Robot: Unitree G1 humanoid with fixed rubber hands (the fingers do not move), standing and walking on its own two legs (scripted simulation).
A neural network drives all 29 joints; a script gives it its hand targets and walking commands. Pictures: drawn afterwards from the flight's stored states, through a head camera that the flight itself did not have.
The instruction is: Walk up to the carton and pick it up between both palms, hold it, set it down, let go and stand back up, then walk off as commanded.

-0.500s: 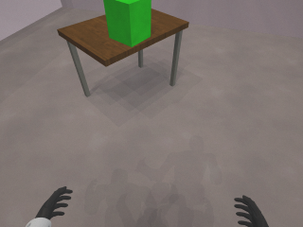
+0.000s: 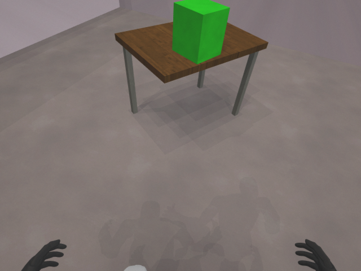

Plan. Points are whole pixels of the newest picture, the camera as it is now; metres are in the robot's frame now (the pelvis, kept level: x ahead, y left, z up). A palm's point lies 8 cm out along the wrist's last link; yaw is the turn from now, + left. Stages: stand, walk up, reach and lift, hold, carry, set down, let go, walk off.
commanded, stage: walk up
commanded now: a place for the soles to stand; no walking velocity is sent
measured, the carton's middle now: (198, 30) +1.30 -0.06 +0.00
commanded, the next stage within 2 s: none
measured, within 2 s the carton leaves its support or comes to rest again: neither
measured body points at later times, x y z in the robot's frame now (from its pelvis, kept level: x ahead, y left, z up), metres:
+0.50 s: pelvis +0.17 -0.05 -0.03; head +0.17 -0.04 +0.42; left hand +0.27 +0.29 -0.10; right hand +0.32 -0.36 -0.09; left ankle +0.08 +0.15 -0.72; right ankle +0.30 -0.16 -0.74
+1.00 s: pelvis +0.34 -0.06 -0.02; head +0.34 -0.02 +0.43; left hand +0.37 +0.28 -0.11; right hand +0.54 -0.35 -0.06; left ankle +0.32 +0.09 -0.73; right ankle +0.38 -0.20 -0.67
